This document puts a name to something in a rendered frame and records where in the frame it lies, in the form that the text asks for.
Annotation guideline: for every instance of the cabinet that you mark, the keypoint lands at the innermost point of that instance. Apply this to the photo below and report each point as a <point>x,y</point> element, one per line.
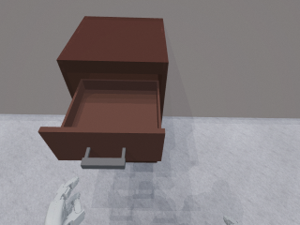
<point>117,48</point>

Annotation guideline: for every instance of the handle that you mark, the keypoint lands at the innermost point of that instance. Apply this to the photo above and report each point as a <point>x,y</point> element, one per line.
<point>103,163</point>

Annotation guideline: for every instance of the drawer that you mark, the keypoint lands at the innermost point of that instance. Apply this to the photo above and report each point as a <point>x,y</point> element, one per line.
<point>107,116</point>

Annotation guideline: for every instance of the left robot hand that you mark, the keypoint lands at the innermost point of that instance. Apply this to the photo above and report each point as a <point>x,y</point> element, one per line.
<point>60,209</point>

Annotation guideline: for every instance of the right robot hand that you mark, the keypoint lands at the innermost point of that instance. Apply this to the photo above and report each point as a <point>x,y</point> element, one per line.
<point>229,221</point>

